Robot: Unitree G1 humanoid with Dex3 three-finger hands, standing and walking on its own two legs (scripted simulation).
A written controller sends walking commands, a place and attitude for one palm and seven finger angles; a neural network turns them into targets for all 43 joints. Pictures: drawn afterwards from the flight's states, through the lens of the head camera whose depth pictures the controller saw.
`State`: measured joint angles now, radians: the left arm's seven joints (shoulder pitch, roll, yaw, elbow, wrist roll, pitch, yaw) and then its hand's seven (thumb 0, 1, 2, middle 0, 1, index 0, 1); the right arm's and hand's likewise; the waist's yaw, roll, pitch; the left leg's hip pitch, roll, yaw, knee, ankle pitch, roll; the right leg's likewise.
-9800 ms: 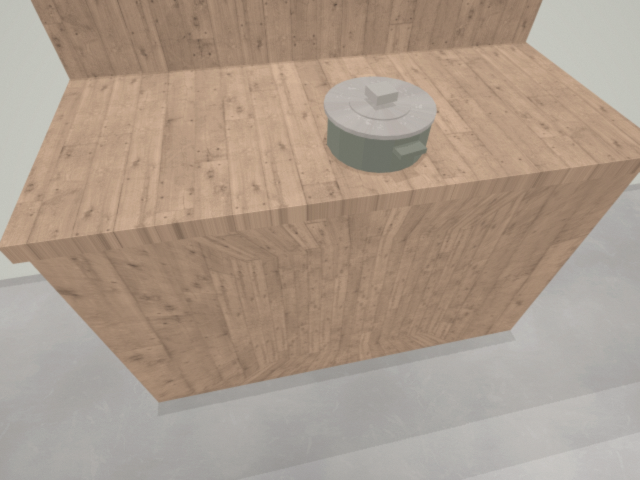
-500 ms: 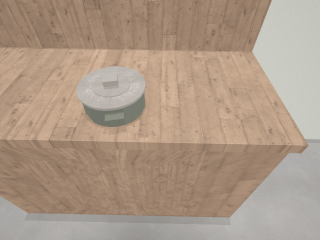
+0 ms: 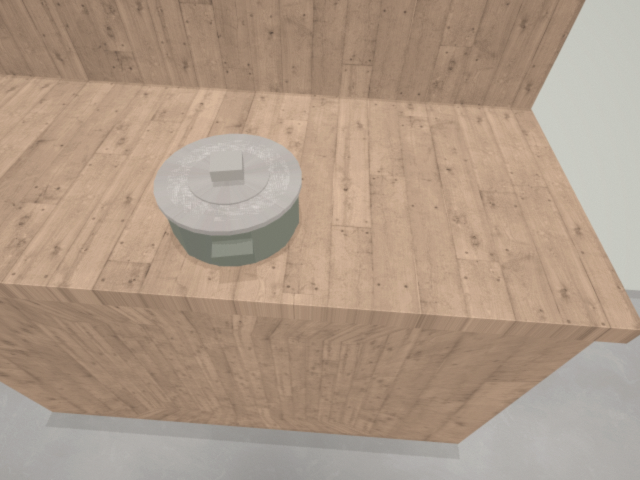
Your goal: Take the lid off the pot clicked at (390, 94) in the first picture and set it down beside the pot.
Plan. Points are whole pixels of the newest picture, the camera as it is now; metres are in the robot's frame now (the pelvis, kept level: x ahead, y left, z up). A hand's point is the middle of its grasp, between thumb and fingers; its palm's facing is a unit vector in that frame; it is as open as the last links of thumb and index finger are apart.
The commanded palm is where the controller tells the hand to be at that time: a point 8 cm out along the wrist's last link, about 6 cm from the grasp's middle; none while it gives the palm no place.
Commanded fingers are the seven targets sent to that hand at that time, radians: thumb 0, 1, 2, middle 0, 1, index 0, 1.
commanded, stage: look again from close up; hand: left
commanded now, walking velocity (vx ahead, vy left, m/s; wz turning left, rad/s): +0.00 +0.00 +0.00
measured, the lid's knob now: (227, 165) +0.48 +0.17 +0.13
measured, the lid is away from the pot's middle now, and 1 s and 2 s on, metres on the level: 0.00 0.00 0.00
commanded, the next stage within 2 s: lift the closed hand beside the body in 0.72 s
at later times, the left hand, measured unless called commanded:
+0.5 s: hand out of the picture +0.04 +0.19 -0.17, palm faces +0.03 -0.97 -0.22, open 7.3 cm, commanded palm none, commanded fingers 0.00 0.90 0.90 -0.20 -0.30 -0.20 -0.30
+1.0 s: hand out of the picture +0.13 +0.20 -0.09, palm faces +0.18 -0.94 -0.30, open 6.8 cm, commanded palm +0.10 +0.24 -0.03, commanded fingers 0.00 0.90 0.90 -0.64 -0.78 -0.64 -0.78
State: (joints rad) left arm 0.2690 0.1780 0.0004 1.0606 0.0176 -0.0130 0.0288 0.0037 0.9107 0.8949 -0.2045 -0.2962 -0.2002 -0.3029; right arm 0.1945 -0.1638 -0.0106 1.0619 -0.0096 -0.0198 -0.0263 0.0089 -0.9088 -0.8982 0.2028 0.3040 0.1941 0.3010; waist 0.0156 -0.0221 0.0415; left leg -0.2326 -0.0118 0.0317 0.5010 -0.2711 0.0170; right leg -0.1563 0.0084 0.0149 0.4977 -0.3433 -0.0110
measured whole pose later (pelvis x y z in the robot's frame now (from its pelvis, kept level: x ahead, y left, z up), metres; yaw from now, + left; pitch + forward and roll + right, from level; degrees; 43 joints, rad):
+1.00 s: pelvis +0.01 +0.01 +0.00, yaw +2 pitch +0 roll +1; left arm 0.40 0.15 0.02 0.40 0.02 0.02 0.11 0.01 0.91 0.89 -0.31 -0.41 -0.31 -0.42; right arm 0.26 -0.21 -0.02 0.87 0.01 -0.18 -0.02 0.01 -0.91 -0.90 0.20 0.30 0.20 0.30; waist 0.02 0.03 -0.02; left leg -0.20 -0.04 0.01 0.44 -0.24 0.03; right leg -0.12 -0.03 -0.03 0.45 -0.33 0.00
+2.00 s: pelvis -0.02 +0.01 +0.00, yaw +1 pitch -5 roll +0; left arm 0.69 0.31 0.20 -0.45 -0.01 -0.12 0.07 0.01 0.90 0.89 -1.30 -1.50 -1.30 -1.50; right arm 0.17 -0.21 0.00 0.59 0.00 -0.18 -0.07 0.02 -0.90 -0.90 0.21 0.30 0.20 0.30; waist 0.08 0.05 0.02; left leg -0.15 -0.02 0.02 0.45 -0.22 0.03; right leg -0.05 0.00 -0.03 0.41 -0.28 0.00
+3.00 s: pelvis -0.05 +0.01 +0.00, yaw +3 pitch -2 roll -1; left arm 0.15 0.75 0.14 -0.35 0.67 0.02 -0.37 0.00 0.22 1.32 -1.10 -0.77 -1.10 -0.77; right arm 0.10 -0.29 0.02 0.55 0.04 0.06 -0.02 0.02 -0.90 -0.90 0.20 0.30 0.19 0.30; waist 0.08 0.16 0.01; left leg -0.27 -0.03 -0.02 0.46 -0.17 0.03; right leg -0.16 -0.01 -0.07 0.45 -0.25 0.00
